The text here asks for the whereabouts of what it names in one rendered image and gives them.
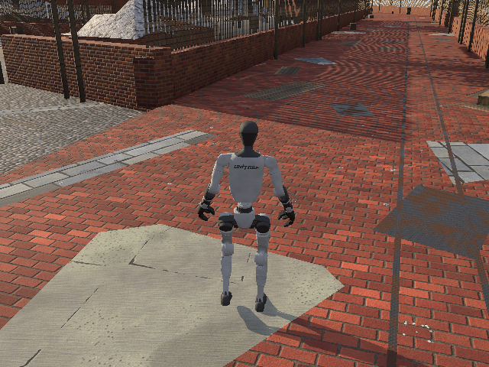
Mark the left robot foot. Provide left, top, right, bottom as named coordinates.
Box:
left=221, top=291, right=232, bottom=306

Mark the right robot upper arm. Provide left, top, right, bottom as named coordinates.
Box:
left=263, top=155, right=285, bottom=197

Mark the right robot thigh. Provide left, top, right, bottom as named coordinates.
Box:
left=254, top=213, right=270, bottom=267

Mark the robot left hand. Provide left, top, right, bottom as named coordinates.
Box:
left=197, top=205, right=215, bottom=221

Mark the left robot upper arm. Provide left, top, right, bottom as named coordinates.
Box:
left=208, top=153, right=232, bottom=195

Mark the robot right hand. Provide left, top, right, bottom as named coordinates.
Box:
left=277, top=210, right=295, bottom=227

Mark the robot right forearm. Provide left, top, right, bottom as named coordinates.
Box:
left=278, top=185, right=293, bottom=213

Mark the robot left forearm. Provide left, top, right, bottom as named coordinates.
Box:
left=200, top=182, right=215, bottom=209

